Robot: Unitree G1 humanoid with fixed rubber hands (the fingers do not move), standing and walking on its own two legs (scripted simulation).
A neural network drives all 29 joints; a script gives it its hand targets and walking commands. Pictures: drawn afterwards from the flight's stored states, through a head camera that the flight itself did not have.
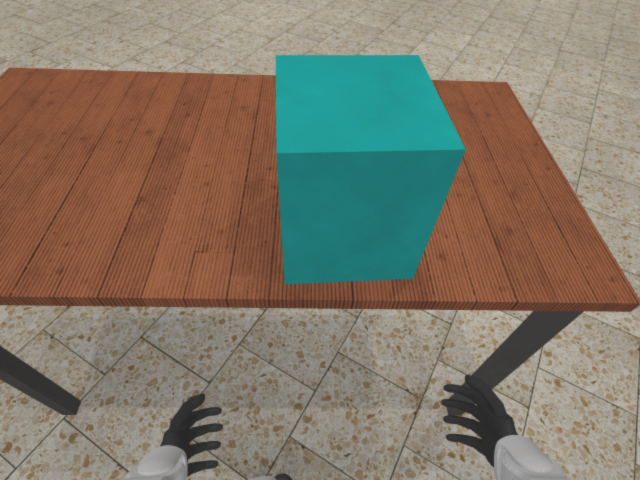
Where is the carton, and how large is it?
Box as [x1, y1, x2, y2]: [276, 55, 465, 283]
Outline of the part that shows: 276,55 276,154 285,283 412,278 465,149 418,55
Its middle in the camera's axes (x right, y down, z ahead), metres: +0.04 -0.09 +0.56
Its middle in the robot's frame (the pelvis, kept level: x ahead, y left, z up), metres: +0.49 -0.01 +0.09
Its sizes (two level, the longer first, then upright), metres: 0.210 0.200 0.250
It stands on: a table, 0.74 m high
